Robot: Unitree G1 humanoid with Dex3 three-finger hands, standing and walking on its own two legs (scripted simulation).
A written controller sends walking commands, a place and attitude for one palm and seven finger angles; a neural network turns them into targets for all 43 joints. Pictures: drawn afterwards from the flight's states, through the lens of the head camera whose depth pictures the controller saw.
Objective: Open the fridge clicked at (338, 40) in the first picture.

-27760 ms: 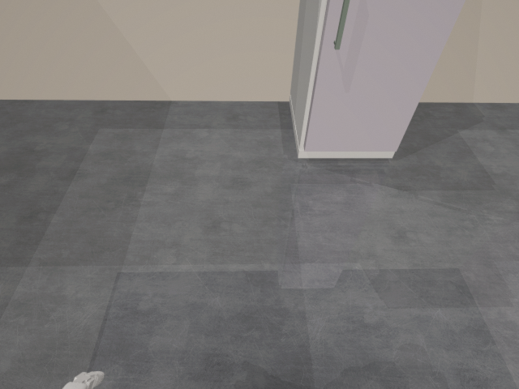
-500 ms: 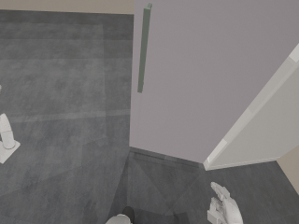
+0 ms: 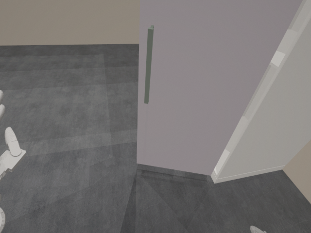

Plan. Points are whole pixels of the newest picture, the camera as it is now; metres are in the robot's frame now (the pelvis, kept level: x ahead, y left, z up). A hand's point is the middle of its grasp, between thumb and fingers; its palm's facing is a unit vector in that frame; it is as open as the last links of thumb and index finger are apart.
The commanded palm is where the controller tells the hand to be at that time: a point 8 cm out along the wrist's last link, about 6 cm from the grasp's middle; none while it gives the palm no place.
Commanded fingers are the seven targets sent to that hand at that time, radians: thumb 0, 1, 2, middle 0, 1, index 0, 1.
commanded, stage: stop stepping back and stand still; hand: left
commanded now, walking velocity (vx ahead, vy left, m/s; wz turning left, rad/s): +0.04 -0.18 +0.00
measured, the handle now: (149, 68) +0.73 +0.09 +0.09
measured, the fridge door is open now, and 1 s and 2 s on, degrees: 68 68 68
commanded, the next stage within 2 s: let the arm hang, fingers relaxed in 0.24 s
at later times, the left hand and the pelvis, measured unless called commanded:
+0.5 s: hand (57, 219) +0.17 +0.26 -0.05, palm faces +0.20 -0.88 -0.43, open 7.4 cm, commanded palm none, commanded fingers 0.00 0.90 0.90 -0.20 -0.30 -0.20 -0.30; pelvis -0.02 +0.00 -0.02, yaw +5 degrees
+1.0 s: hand out of the picture -0.07 +0.20 -0.16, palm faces +0.10 -0.97 -0.21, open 7.3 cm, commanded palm none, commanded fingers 0.00 0.90 0.90 -0.20 -0.30 -0.20 -0.30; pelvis -0.03 +0.01 +0.02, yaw +5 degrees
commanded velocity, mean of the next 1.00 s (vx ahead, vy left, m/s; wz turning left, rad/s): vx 0.02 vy -0.01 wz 0.00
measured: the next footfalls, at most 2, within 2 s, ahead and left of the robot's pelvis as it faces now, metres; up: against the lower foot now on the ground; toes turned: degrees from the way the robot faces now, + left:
none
